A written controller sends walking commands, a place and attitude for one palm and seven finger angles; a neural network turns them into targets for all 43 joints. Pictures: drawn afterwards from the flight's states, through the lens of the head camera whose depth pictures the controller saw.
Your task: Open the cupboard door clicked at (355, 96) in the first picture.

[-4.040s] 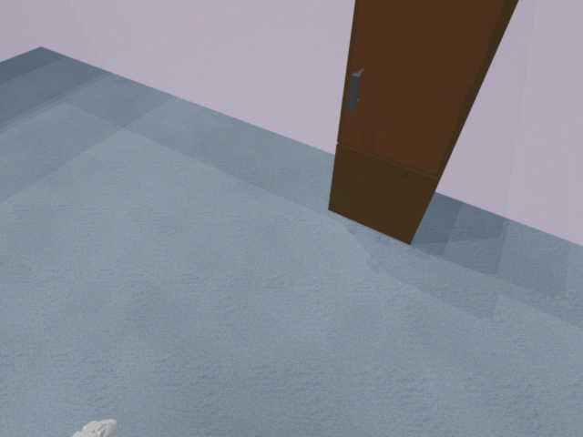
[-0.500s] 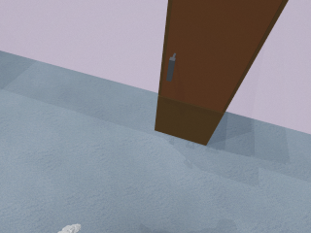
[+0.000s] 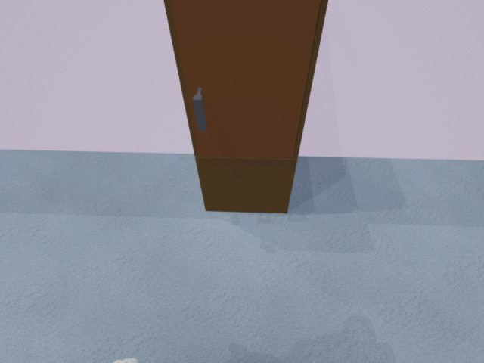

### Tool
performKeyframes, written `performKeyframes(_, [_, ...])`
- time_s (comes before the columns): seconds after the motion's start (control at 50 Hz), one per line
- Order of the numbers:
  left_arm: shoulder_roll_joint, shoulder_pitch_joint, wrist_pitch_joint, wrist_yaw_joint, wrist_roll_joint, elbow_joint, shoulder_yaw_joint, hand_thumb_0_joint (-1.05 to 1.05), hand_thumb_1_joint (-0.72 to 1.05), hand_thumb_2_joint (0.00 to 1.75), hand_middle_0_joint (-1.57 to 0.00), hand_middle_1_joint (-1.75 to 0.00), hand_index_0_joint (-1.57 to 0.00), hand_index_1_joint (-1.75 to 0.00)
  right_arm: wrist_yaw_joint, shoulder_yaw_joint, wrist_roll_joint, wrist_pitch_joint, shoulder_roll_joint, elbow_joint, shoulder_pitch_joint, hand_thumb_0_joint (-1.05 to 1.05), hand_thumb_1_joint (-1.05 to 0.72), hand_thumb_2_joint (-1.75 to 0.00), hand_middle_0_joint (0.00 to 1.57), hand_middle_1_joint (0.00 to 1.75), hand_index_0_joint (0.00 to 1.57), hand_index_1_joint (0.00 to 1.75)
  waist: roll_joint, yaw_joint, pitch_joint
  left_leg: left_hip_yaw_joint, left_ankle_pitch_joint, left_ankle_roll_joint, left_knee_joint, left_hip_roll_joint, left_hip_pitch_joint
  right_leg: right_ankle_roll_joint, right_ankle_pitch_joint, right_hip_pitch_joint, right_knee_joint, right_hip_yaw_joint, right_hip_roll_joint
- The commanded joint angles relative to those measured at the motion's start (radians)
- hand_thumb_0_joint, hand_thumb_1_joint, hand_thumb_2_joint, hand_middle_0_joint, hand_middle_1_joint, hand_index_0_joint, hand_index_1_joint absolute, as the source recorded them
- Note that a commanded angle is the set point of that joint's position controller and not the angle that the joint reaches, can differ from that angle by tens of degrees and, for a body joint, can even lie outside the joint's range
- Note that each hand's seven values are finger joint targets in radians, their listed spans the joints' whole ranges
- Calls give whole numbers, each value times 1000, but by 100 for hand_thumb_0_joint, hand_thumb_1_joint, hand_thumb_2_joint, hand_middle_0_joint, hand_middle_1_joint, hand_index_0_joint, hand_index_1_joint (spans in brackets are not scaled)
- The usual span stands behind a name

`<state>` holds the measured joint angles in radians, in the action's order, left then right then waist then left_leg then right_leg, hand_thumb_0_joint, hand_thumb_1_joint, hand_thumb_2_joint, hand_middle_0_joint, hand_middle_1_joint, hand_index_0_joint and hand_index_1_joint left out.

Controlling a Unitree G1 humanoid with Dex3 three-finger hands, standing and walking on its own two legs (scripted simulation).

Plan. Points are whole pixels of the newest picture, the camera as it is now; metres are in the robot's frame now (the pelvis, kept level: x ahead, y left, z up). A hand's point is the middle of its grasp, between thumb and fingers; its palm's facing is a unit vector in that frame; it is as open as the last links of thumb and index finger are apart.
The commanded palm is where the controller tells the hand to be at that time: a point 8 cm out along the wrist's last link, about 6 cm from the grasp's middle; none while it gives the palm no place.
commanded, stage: take the last steps up to it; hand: left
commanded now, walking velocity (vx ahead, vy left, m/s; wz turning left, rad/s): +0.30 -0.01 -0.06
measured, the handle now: (201, 109) +0.84 +0.15 -0.10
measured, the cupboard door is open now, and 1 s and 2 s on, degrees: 0 0 0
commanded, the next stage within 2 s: come to a stop and stand still in 0.74 s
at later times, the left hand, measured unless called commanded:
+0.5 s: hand out of the picture +0.04 +0.19 -0.18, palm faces +0.05 -0.99 -0.14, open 7.3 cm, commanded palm none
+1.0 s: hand (173, 271) +0.33 +0.17 -0.16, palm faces +0.02 -0.97 -0.24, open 7.2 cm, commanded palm none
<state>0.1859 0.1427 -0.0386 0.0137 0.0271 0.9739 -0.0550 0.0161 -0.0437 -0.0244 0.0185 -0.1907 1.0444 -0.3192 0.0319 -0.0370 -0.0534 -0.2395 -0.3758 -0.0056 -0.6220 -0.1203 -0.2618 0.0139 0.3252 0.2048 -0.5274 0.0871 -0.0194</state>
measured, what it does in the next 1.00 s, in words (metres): walks ahead: left foot, then right foot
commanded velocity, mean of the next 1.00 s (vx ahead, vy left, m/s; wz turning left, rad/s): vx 0.14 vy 0.02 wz -0.02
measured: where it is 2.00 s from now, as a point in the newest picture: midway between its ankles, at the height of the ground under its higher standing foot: outside the picture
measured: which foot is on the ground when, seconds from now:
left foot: up 0.00-0.40, down 0.42-0.82, up 0.84-1.00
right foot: down 0.00-0.42, up 0.44-0.80, down 0.82-1.00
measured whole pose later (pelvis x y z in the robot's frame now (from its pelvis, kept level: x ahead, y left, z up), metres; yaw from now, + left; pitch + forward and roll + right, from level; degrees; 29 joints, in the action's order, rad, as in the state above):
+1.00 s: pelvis +0.27 -0.01 +0.01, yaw -1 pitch +0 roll +1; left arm 0.14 0.20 0.03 -0.03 0.03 1.05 -0.04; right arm 0.02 -0.03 -0.01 0.01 -0.16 1.11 -0.28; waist 0.04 -0.01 -0.06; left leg -0.06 -0.44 -0.02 -0.89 -0.06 -0.37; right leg 0.05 0.24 0.26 -0.50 0.15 -0.03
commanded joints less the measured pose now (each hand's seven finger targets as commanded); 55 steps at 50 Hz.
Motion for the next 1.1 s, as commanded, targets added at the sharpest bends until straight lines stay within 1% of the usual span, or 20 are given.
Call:
performKeyframes(0.0, [218,217,41,-34,-9,23,-43,0,90,90,-20,-30,-20,-30,-11,-18,-3,-7,-87,-115,162,0,-90,-90,20,30,20,30,-290,122,-42,191,-164,-26,-390,2,-436,188,297,-131,414,-513,-354])
performKeyframes(0.06, [125,126,65,-33,-8,15,-15,0,90,90,-20,-30,-20,-30,-26,-27,-12,-13,-77,-48,68,0,-90,-90,20,30,20,30,-141,36,-83,183,29,-40,-428,-21,-380,137,108,-58,371,-274,-251])
performKeyframes(0.1, [102,149,84,-30,-9,29,-10,0,90,90,-20,-30,-20,-30,-28,-26,-11,-15,-54,-32,40,0,-90,-90,20,30,20,30,-144,27,-75,165,83,-53,-390,-20,-335,131,-21,-39,363,-211,-225])
performKeyframes(0.22, [121,253,102,-28,-3,97,-8,0,90,90,-20,-30,-20,-30,-37,-22,-2,-35,-43,-73,148,0,-90,-90,20,30,20,30,-152,67,-79,149,95,-44,-226,-13,-351,163,-148,-122,342,-226,-254])
performKeyframes(0.3, [131,269,100,-30,0,126,-12,0,90,90,-20,-30,-20,-30,-42,-15,4,-51,-32,-81,174,0,-90,-90,20,30,20,30,-161,63,-75,121,80,-17,-66,15,-228,144,-199,-110,289,-198,-249])
performKeyframes(0.36, [114,246,94,-26,-8,132,-13,0,90,90,-20,-30,-20,-30,-24,-21,-2,-71,-70,-8,-36,0,-90,-90,20,30,20,30,-48,-35,-5,80,159,7,120,68,152,92,-280,34,32,-105,-163])
performKeyframes(0.38, [59,275,91,-20,-14,120,-6,0,90,90,-20,-30,-20,-30,-11,-41,-14,-80,-155,27,-166,0,-90,-90,20,30,20,30,141,-73,81,309,103,67,205,-102,346,44,-168,181,-231,-37,-68])
performKeyframes(0.4, [22,272,91,-13,-19,87,5,0,90,90,-20,-30,-20,-30,-4,-57,-13,-75,-249,43,-263,0,-90,-90,20,30,20,30,340,-83,133,626,37,159,362,-328,414,6,240,343,-517,36,34])
performKeyframes(0.44, [48,169,83,-13,-10,62,1,0,90,90,-20,-30,-20,-30,6,-47,1,-66,-196,21,-159,0,-90,-90,20,30,20,30,143,-62,48,642,-175,189,439,-336,235,30,179,430,-725,-76,-48])
performKeyframes(0.48, [26,151,79,0,2,74,-4,0,90,90,-20,-30,-20,-30,9,-22,-2,-79,-100,-6,-52,0,-90,-90,20,30,20,30,53,-16,-51,483,-86,159,467,-262,72,19,56,395,-685,-88,-99])
performKeyframes(0.54, [-16,231,60,1,3,94,-3,0,90,90,-20,-30,-20,-30,11,-18,2,-94,-66,-3,-10,0,-90,-90,20,30,20,30,51,39,-2,296,134,147,452,-187,38,-1,-2,289,-535,-50,-100])
performKeyframes(0.7, [-11,109,55,2,2,32,-5,0,90,90,-20,-30,-20,-30,2,-32,-4,-72,-96,18,-25,0,-90,-90,20,30,20,30,94,31,-53,227,152,166,409,-174,29,-16,-53,189,-176,15,-72])
performKeyframes(0.76, [20,200,69,-1,5,61,-14,0,90,90,-20,-30,-20,-30,0,-28,-3,-62,-81,27,-14,0,-90,-90,20,30,20,30,14,82,-16,186,109,108,244,-117,-20,-7,-142,-23,8,48,-27])
performKeyframes(0.78, [66,273,80,-7,8,86,-22,0,90,90,-20,-30,-20,-30,-3,-21,3,-65,-55,27,-20,0,-90,-90,20,30,20,30,-81,114,17,126,73,72,83,-53,-88,17,-119,-146,80,-39,-84])
performKeyframes(0.8, [157,337,93,-17,11,106,-37,0,90,90,-20,-30,-20,-30,-11,-8,10,-69,7,11,-51,0,-90,-90,20,30,20,30,-308,121,68,43,-84,26,-166,59,-266,102,-121,-287,181,-334,-292])
performKeyframes(0.82, [210,385,89,-22,-5,102,-43,0,90,90,-20,-30,-20,-30,-9,-7,11,-60,-22,-17,-23,0,-90,-90,20,30,20,30,-329,140,98,107,-271,21,-371,83,-317,189,-86,-271,295,-494,-405])
performKeyframes(0.84, [174,327,89,-32,-8,95,-37,0,90,90,-20,-30,-20,-30,-5,-12,10,-49,-33,-16,11,0,-90,-90,20,30,20,30,-302,121,68,189,-212,25,-456,55,-307,190,-151,-174,317,-477,-398])
performKeyframes(0.88, [95,161,90,-43,-5,54,-7,0,90,90,-20,-30,-20,-30,3,1,13,-43,-5,19,-3,0,-90,-90,20,30,20,30,-116,50,28,239,-82,0,-410,13,-214,169,-495,-47,252,-279,-337])
performKeyframes(0.92, [88,98,87,-50,-4,43,2,0,90,90,-20,-30,-20,-30,9,12,19,-18,25,48,-46,0,-90,-90,20,30,20,30,-104,19,63,222,-58,-24,-292,27,-115,150,-780,-17,188,-136,-295])
performKeyframes(1.08, [159,93,34,-64,2,14,-39,0,90,90,-20,-30,-20,-30,4,-21,15,24,-28,-41,86,0,-90,-90,20,30,20,30,-198,62,64,197,-44,-44,-220,82,-159,177,-876,-83,116,-112,-318])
